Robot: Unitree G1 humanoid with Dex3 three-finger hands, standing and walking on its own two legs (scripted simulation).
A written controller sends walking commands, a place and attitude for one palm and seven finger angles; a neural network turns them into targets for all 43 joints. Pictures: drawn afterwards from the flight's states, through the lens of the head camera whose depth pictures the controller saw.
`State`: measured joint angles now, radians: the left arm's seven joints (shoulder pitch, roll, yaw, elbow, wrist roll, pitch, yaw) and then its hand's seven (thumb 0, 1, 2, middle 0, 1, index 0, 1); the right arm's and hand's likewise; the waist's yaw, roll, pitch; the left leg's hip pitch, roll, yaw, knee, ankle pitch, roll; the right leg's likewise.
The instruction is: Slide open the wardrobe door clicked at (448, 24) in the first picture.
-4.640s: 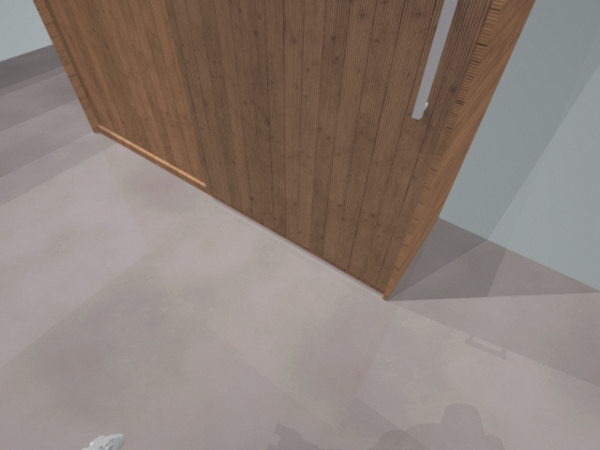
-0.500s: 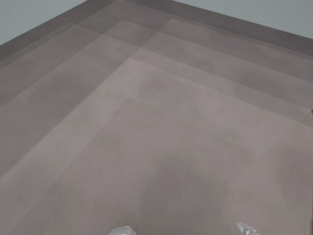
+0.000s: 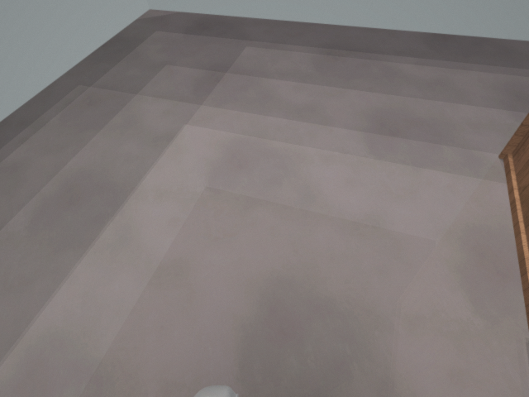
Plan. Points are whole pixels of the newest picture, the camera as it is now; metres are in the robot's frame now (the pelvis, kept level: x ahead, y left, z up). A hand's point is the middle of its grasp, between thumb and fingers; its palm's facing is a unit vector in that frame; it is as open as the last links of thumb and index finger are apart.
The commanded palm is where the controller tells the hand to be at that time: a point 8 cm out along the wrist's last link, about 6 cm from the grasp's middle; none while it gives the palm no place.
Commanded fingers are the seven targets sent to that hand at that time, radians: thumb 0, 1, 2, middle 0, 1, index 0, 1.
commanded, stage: turn to face it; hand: right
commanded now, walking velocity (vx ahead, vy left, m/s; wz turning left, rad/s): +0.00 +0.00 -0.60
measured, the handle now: out of the picture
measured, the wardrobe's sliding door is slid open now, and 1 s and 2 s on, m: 0.00 0.00 0.00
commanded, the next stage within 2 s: none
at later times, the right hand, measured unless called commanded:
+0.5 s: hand out of the picture +0.04 -0.16 -0.14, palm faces +0.30 +0.91 -0.30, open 7.4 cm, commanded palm none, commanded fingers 0.00 -0.90 -0.90 0.20 0.30 0.20 0.30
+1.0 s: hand out of the picture -0.15 -0.14 -0.19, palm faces +0.62 +0.74 -0.26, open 7.4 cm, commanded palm none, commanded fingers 0.00 -0.90 -0.90 0.20 0.30 0.20 0.30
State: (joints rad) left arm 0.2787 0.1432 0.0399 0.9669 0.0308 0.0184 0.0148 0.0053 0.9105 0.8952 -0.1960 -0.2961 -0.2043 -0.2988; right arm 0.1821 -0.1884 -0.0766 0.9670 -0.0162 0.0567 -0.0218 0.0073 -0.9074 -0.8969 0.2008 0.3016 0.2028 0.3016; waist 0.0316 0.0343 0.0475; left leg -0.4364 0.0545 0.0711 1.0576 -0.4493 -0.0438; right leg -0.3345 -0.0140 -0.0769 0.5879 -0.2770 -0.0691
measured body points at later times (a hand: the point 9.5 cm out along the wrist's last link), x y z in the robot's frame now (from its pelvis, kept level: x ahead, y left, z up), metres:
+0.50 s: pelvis -0.01 +0.06 +0.00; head +0.01 +0.09 +0.45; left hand +0.11 +0.30 -0.16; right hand +0.02 -0.21 -0.12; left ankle +0.00 +0.17 -0.73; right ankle +0.01 -0.07 -0.71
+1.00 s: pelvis -0.02 +0.04 -0.01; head +0.01 -0.01 +0.43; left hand +0.24 +0.16 -0.14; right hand -0.18 -0.18 -0.17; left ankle +0.00 +0.17 -0.71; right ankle -0.08 -0.04 -0.74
